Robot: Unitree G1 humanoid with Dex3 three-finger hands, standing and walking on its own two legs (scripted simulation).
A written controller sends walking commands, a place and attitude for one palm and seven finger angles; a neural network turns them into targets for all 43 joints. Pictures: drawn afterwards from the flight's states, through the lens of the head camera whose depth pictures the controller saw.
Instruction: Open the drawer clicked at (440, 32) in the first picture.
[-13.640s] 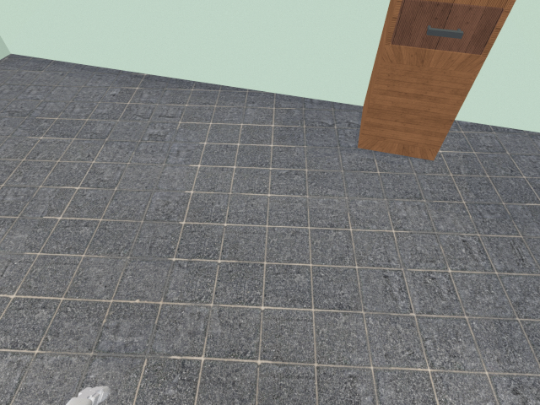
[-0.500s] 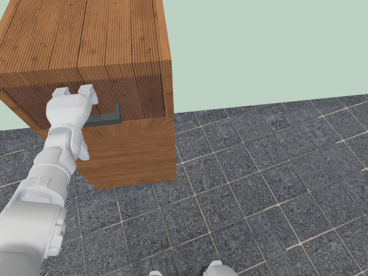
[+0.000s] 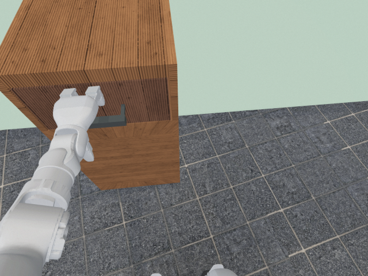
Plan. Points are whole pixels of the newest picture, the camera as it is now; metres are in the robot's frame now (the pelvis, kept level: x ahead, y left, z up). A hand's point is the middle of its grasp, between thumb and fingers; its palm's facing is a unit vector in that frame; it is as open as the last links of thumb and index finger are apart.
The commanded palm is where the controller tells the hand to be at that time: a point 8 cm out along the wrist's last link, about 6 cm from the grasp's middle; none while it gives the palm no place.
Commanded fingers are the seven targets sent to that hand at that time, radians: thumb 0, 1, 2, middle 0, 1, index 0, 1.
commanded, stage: move the hooked fingers above the handle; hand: left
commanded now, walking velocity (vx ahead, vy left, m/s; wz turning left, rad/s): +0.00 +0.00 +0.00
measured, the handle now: (100, 115) +0.53 +0.22 -0.04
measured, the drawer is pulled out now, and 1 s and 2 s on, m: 0.00 0.00 0.00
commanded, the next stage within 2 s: lower the fingers behind the handle in 0.12 s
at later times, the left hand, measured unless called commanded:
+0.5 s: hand (93, 127) +0.46 +0.22 +0.00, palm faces -0.07 -0.03 -1.00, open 13.9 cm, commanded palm +0.44 +0.22 +0.05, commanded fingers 0.00 -0.50 0.30 -0.30 -1.20 -0.30 -1.20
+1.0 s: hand (92, 134) +0.45 +0.23 -0.02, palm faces -0.03 -0.01 -1.00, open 13.9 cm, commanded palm +0.44 +0.22 +0.02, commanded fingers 0.00 -0.50 0.30 -0.30 -1.20 -0.30 -1.20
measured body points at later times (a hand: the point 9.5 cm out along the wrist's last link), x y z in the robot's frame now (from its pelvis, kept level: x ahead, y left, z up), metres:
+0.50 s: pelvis -0.01 -0.01 +0.00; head +0.10 -0.01 +0.43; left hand +0.46 +0.22 +0.05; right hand +0.02 -0.28 -0.14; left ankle -0.04 +0.08 -0.71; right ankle +0.00 -0.11 -0.71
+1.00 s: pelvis -0.02 +0.00 -0.02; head +0.09 +0.00 +0.41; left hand +0.45 +0.22 +0.03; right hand +0.00 -0.27 -0.15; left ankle -0.04 +0.08 -0.71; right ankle +0.00 -0.11 -0.71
